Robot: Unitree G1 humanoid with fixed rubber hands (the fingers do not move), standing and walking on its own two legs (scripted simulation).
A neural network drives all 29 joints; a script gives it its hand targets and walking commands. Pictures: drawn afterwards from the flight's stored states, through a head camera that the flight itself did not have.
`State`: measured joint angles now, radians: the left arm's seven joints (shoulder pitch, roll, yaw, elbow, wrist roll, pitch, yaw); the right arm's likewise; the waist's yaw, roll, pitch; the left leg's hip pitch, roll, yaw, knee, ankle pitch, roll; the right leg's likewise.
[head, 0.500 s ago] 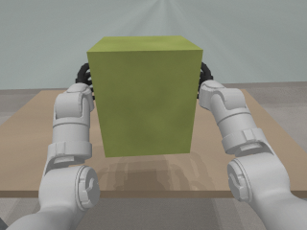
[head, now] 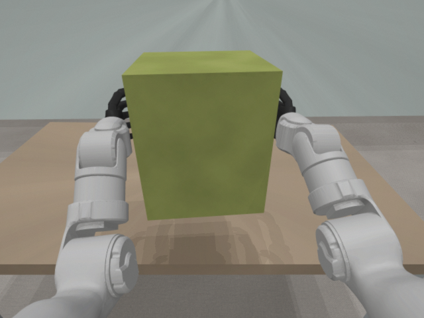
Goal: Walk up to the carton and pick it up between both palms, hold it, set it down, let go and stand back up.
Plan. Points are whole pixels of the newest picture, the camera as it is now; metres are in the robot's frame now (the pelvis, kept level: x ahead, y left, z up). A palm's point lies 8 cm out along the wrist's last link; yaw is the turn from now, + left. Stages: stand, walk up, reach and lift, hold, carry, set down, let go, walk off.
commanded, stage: hold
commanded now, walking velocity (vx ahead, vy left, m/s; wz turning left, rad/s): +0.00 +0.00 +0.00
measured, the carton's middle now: (201, 130) +0.39 +0.00 +0.26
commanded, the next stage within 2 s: none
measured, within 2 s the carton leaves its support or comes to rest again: neither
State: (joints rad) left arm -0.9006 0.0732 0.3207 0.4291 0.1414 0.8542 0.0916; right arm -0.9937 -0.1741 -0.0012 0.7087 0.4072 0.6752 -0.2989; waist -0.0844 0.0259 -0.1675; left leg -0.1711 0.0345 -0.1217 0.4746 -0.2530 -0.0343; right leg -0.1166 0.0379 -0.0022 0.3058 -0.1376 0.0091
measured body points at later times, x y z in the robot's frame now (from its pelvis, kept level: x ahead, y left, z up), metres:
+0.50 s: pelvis +0.00 +0.00 +0.00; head -0.09 +0.00 +0.44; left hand +0.39 +0.15 +0.28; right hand +0.38 -0.16 +0.27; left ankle +0.01 +0.14 -0.74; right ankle +0.02 -0.13 -0.74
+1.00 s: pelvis +0.00 +0.00 +0.00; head -0.09 +0.01 +0.44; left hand +0.38 +0.15 +0.27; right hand +0.38 -0.15 +0.27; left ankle +0.01 +0.14 -0.74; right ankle +0.02 -0.13 -0.74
